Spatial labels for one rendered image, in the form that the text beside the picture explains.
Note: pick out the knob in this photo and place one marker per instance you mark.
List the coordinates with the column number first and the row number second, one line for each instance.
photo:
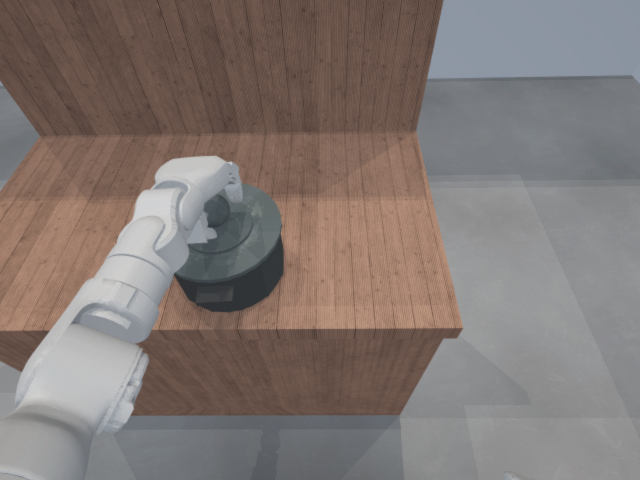
column 218, row 210

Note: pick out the left robot upper arm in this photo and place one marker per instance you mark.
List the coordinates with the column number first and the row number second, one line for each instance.
column 88, row 383

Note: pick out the lid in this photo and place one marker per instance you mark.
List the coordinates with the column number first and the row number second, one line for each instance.
column 243, row 242

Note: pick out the pot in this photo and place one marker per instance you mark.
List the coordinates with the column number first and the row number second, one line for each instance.
column 241, row 292

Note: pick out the left robot hand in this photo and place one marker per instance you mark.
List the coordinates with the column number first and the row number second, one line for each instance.
column 210, row 174

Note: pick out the robot left forearm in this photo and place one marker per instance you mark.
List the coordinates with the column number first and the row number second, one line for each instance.
column 122, row 299

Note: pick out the table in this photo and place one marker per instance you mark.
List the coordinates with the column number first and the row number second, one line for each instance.
column 317, row 102

